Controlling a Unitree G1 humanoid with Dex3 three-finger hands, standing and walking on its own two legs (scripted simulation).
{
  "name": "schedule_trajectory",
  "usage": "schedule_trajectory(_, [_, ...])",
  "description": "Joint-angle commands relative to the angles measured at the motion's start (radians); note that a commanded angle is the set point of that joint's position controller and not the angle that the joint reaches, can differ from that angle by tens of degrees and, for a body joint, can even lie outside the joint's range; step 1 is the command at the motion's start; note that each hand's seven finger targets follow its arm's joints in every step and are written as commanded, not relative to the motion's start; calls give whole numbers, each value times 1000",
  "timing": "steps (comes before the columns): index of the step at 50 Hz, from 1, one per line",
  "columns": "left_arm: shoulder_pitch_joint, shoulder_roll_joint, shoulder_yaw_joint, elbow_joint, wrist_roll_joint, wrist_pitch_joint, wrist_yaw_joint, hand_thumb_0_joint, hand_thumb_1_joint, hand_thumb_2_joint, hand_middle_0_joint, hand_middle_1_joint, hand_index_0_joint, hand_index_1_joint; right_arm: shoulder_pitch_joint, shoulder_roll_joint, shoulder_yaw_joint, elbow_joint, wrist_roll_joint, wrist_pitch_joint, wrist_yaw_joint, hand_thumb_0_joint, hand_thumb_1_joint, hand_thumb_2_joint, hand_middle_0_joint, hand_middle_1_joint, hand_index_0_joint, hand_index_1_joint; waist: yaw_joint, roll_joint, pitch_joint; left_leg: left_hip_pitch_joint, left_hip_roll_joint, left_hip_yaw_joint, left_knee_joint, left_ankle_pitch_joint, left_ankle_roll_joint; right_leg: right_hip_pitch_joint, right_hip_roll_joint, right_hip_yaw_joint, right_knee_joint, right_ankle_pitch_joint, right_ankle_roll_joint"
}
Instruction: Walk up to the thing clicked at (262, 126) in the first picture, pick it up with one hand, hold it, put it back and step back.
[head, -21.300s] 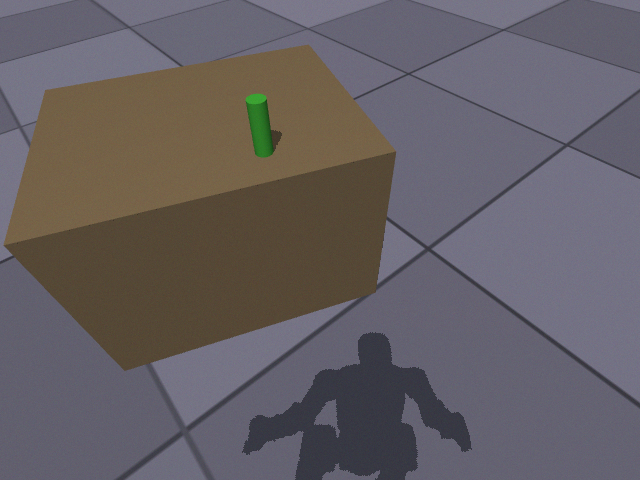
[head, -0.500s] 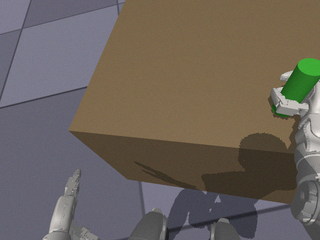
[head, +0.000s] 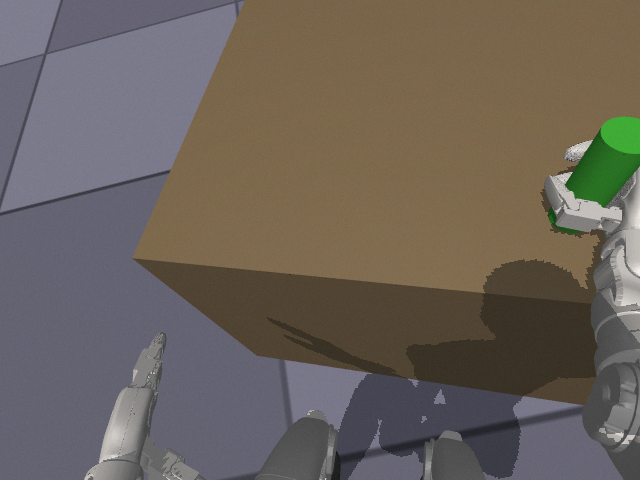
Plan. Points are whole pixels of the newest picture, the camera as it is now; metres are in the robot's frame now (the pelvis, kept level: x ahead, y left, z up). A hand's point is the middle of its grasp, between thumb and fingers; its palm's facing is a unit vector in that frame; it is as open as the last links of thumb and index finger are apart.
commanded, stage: loosen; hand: right
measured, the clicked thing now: (594, 181) +0.48 -0.23 +0.05
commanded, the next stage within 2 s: open in 0.02 s
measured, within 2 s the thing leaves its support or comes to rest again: neither
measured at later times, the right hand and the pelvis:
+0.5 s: hand (577, 190) +0.48 -0.22 +0.03, palm faces +0.20 +0.98 +0.02, open 11.0 cm; pelvis -0.01 +0.00 +0.00, yaw +0 degrees
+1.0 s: hand out of the picture +0.49 -0.28 +0.14, palm faces +0.26 +0.96 -0.02, open 16.6 cm; pelvis +0.01 +0.00 +0.03, yaw +0 degrees
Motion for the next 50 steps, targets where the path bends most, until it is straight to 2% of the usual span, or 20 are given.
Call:
schedule_trajectory(1, [53,166,110,-203,-8,-41,14,0,-511,26,-55,-56,-65,-45,-396,-232,-13,-224,1,-64,3,0,-268,-809,1224,1021,1214,1021,13,-186,-497,207,-30,18,-92,340,39,397,21,12,-133,409,-13])
schedule_trajectory(5, [61,156,108,-194,-12,-37,12,0,-524,36,-56,-54,-62,-47,-391,-235,-14,-219,0,-55,-2,0,-78,-635,1170,903,1161,904,9,-160,-459,236,-23,5,-106,320,33,320,29,-1,-132,319,-23])
schedule_trajectory(6, [38,162,112,-209,-14,-37,13,0,-531,45,-53,-51,-56,-48,-390,-230,-10,-198,2,-54,-2,0,-17,-661,1090,891,1086,892,15,-148,-446,218,-25,7,-113,286,36,314,27,2,-137,288,-22])
schedule_trajectory(7, [37,158,107,-209,-12,-39,13,0,-524,38,-58,-56,-65,-49,-389,-214,1,-187,-1,-54,-1,0,19,-581,1133,811,1123,812,10,-148,-426,201,-26,12,-107,269,38,313,26,6,-145,280,-18])
schedule_trajectory(11, [44,151,101,-198,-12,-40,13,0,-538,50,-53,-51,-55,-49,-423,-247,-4,-233,-7,-59,-4,0,156,-455,957,704,953,705,-5,-198,-457,195,-25,10,-98,267,42,334,25,6,-146,288,-13])
schedule_trajectory(16, [46,156,102,-210,-8,-37,13,0,-543,53,-52,-52,-52,-52,-418,-238,-12,-201,-3,-51,-5,0,284,-360,828,596,828,597,14,-182,-470,203,-29,13,-100,282,39,339,26,6,-135,300,-17])
schedule_trajectory(19, [44,155,99,-208,-9,-35,14,0,-543,51,-51,-51,-51,-51,-416,-261,-26,-213,-6,-50,-8,0,311,-330,723,530,722,530,0,-183,-473,219,-26,10,-98,286,39,320,29,3,-136,300,-16])
schedule_trajectory(21, [60,160,108,-206,-9,-34,16,0,-545,52,-51,-50,-49,-52,-414,-234,-6,-202,-6,-49,-5,0,304,-331,682,511,681,512,14,-185,-457,194,-30,16,-98,277,41,343,25,7,-141,302,-14])
schedule_trajectory(29, [30,149,95,-207,-11,-39,13,0,-550,52,-51,-49,-48,-52,-403,-238,-12,-195,-6,-51,-10,0,341,-282,476,386,477,387,2,-165,-444,205,-28,13,-99,278,39,307,27,4,-136,290,-18])
schedule_trajectory(31, [24,170,106,-261,-14,-39,18,0,-508,26,-56,-52,-62,-45,-435,-295,-32,-273,-12,-56,-11,0,282,-366,400,409,405,409,2,-191,-532,241,-28,10,-106,291,39,366,24,6,-143,305,-17])
schedule_trajectory(35, [76,221,167,-243,-26,-20,29,0,-510,29,-54,-52,-59,-46,-422,-378,-67,-337,-5,-35,-11,0,299,-277,312,307,310,307,-12,-230,-557,311,-28,17,-143,316,37,444,31,2,-182,337,-12])
schedule_trajectory(38, [57,182,126,-204,-35,-14,30,0,-522,35,-54,-46,-54,-46,-448,-391,-66,-372,9,-8,-5,0,347,-181,232,208,225,208,-43,-262,-523,317,-29,15,-168,323,40,489,31,-2,-209,385,-5])
schedule_trajectory(40, [68,128,73,-99,-35,-11,27,0,-530,42,-54,-44,-51,-47,-433,-337,-33,-311,13,19,4,0,436,-121,164,145,159,145,-52,-245,-407,293,-30,16,-185,313,41,457,34,-5,-231,378,-4])
schedule_trajectory(41, [45,109,45,-87,-41,-14,25,0,-531,42,-55,-44,-51,-46,-440,-385,-58,-324,15,25,7,0,479,-84,120,104,116,104,-77,-264,-403,302,-26,10,-190,311,43,456,32,-7,-239,381,-3])
schedule_trajectory(43, [2,114,35,-55,-39,-18,30,0,-536,40,-56,-43,-52,-46,-450,-373,-33,-261,12,50,27,0,525,-41,72,57,69,56,-67,-227,-353,298,-28,10,-204,310,43,445,27,-2,-254,381,-4])
schedule_trajectory(45, [-74,166,78,-108,-47,-27,42,0,-529,32,-54,-45,-55,-44,-513,-453,-60,-321,8,69,47,0,542,-38,67,55,65,55,-66,-229,-449,358,-24,5,-223,334,42,510,25,-2,-273,392,-6])
schedule_trajectory(46, [-37,181,85,-71,-48,-26,47,0,-528,29,-53,-45,-55,-42,-510,-475,-66,-273,11,86,59,0,529,-38,70,55,67,54,-58,-228,-429,363,-25,10,-233,334,42,521,23,-2,-287,400,-3])
schedule_trajectory(47, [-26,181,85,-35,-49,-23,47,0,-529,28,-53,-46,-55,-44,-464,-426,-47,-185,19,111,77,0,509,-33,72,49,67,49,-50,-209,-378,353,-27,15,-246,323,41,515,23,-2,-301,399,-3])
schedule_trajectory(48, [6,197,105,-18,-59,-25,50,0,-530,29,-53,-48,-55,-45,-460,-397,-24,-201,30,128,97,0,507,-37,70,50,66,49,-31,-194,-386,360,-25,18,-256,335,39,535,20,4,-310,417,-7])
schedule_trajectory(50, [-19,190,88,-31,-69,-36,52,0,-533,27,-54,-47,-57,-44,-471,-374,-1,-174,38,160,130,0,497,-36,68,45,64,45,-28,-145,-384,379,-26,25,-278,347,33,555,22,8,-325,437,-12])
